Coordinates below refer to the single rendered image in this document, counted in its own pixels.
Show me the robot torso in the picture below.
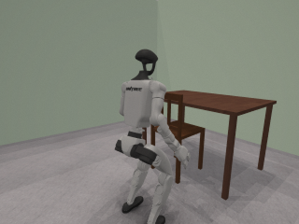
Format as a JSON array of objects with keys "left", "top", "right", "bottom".
[{"left": 120, "top": 77, "right": 153, "bottom": 159}]

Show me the left robot upper arm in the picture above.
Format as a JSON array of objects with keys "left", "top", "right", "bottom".
[{"left": 119, "top": 81, "right": 129, "bottom": 116}]

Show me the robot right hand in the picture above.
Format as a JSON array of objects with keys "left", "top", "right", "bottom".
[{"left": 174, "top": 146, "right": 191, "bottom": 169}]

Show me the right robot thigh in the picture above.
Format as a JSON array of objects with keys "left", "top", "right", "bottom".
[{"left": 135, "top": 144, "right": 173, "bottom": 186}]

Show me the chair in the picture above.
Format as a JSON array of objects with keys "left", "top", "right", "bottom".
[{"left": 150, "top": 92, "right": 206, "bottom": 184}]

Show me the right robot upper arm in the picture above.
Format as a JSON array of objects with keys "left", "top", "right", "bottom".
[{"left": 149, "top": 80, "right": 167, "bottom": 126}]

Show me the table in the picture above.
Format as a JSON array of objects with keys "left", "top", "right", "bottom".
[{"left": 142, "top": 90, "right": 277, "bottom": 201}]

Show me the robot right forearm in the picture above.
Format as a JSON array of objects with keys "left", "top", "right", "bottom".
[{"left": 157, "top": 114, "right": 181, "bottom": 152}]

